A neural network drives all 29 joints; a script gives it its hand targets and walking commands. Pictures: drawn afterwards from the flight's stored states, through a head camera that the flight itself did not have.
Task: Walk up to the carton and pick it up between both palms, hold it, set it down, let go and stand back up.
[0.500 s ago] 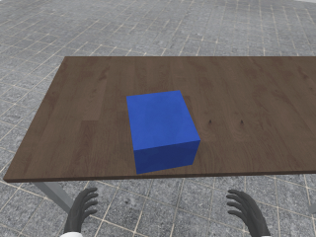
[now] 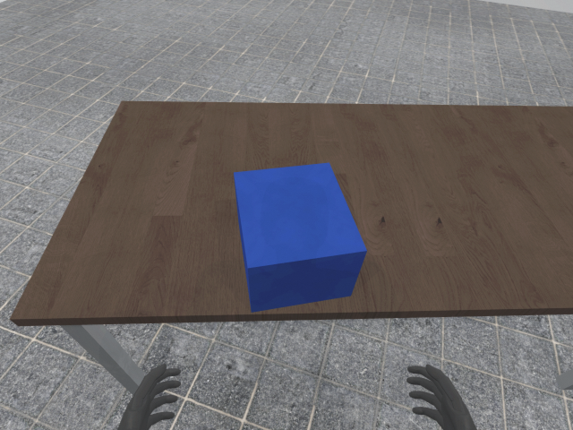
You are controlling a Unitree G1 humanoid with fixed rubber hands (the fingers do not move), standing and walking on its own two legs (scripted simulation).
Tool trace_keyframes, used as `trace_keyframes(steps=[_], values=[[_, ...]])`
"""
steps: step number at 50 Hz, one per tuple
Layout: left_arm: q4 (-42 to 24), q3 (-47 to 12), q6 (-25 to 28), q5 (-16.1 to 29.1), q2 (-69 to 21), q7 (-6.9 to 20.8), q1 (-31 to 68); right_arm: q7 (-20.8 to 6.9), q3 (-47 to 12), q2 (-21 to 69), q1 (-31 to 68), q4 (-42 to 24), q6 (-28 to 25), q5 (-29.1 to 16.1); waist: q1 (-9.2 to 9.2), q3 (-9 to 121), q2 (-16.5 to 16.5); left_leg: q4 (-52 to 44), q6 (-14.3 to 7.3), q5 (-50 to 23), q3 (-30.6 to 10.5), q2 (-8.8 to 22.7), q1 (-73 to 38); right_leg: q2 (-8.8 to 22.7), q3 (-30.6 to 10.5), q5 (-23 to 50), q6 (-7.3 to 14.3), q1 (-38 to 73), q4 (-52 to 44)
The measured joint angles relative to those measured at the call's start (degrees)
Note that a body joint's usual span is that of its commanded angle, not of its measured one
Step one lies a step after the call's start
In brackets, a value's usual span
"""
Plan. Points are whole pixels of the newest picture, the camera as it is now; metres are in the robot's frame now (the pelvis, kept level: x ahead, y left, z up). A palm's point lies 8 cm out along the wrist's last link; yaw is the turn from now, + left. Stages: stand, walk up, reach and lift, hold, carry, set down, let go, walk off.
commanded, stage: set down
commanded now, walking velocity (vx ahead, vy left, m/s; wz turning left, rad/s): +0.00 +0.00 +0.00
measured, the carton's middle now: (292, 234) +0.46 +0.04 -0.03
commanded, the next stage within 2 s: let go in 0.40 s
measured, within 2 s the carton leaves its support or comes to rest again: neither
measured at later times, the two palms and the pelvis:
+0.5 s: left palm (139, 413) +0.17 +0.23 -0.09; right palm out of the picture +0.15 -0.21 -0.08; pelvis +0.01 +0.01 +0.00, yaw -1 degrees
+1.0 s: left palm (143, 417) +0.17 +0.23 -0.09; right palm out of the picture +0.17 -0.22 -0.08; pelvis +0.01 +0.00 +0.00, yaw +0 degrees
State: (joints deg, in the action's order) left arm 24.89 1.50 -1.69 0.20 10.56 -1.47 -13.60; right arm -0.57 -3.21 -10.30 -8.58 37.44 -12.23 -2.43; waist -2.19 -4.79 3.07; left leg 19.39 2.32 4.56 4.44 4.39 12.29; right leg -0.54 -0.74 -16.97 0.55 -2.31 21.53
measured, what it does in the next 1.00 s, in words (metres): stands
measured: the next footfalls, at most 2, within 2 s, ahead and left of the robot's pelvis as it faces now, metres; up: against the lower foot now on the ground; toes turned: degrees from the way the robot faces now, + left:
none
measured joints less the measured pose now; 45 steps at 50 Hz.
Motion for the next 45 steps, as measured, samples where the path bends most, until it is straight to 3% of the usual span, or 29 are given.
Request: trace_keyframes(steps=[20,45], values=[[6.9,-0.4,-2.8,0.0,0.9,1.5,3.1,0.4,1.3,-0.2,-0.3,4.4,-0.2,3.3,3.29,0.4,-0.5,1.1,-1.1,1.6,1.1,-0.9,-0.9,1.1,-0.9,0.0,-1.1,1.6,-1.1],[8.8,-0.4,-3.1,0.4,1.2,2.7,3.6,1.6,2.2,0.0,0.7,4.9,-0.1,4.7,3.38,-0.2,-1.1,0.9,-0.5,1.8,0.5,-0.8,-2.4,1.0,-0.3,-0.8,-0.6,3.0,-0.6]])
